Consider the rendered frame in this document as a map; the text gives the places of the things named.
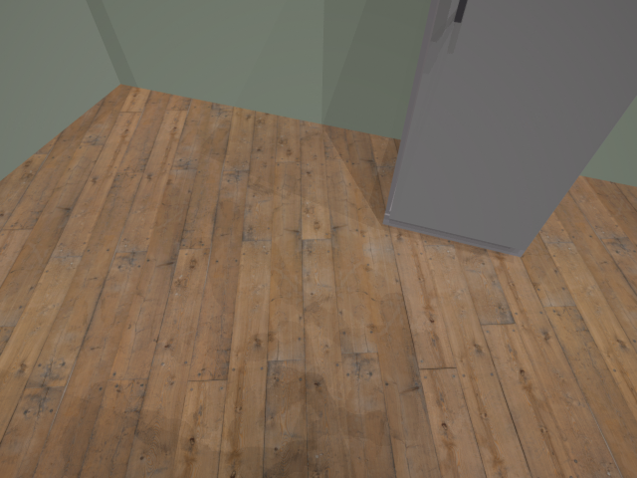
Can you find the fridge door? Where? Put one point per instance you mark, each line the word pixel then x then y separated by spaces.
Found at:
pixel 513 103

